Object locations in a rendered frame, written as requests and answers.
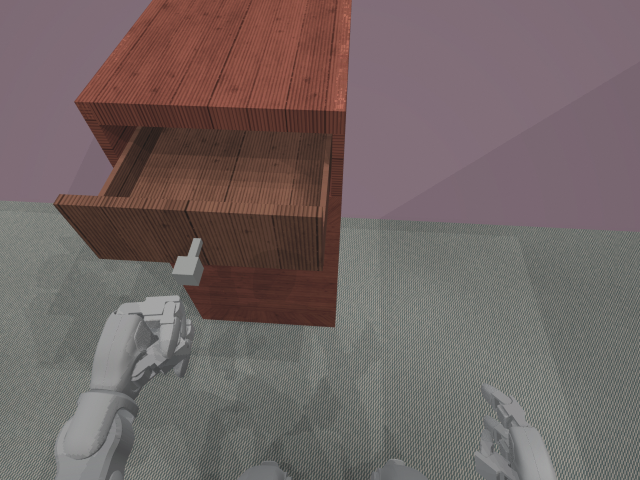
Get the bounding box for robot right hand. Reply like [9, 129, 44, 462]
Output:
[474, 383, 557, 480]

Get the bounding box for cabinet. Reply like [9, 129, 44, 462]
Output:
[74, 0, 352, 327]

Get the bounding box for robot left hand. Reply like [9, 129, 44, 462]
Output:
[90, 295, 195, 400]

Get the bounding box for drawer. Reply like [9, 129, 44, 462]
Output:
[53, 126, 332, 271]

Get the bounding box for left robot forearm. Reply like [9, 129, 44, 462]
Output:
[54, 389, 139, 480]

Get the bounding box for handle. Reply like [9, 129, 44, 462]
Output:
[172, 238, 204, 286]

